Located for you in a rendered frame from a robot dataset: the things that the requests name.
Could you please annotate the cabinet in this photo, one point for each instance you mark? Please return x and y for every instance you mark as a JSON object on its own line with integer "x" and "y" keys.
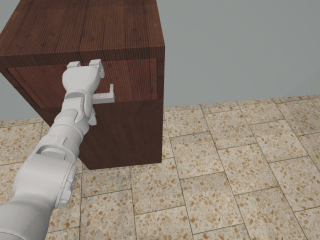
{"x": 57, "y": 32}

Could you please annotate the handle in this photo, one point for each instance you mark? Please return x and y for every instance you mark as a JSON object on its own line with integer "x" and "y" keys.
{"x": 100, "y": 98}

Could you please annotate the left robot forearm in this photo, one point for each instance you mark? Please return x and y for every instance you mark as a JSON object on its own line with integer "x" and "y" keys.
{"x": 67, "y": 132}

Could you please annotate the left robot upper arm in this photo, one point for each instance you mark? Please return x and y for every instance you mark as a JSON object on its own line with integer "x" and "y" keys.
{"x": 45, "y": 183}

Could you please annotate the left robot hand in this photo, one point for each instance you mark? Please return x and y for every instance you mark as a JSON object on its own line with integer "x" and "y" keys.
{"x": 85, "y": 78}

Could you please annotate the drawer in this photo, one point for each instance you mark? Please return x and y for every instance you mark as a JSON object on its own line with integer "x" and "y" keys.
{"x": 133, "y": 80}

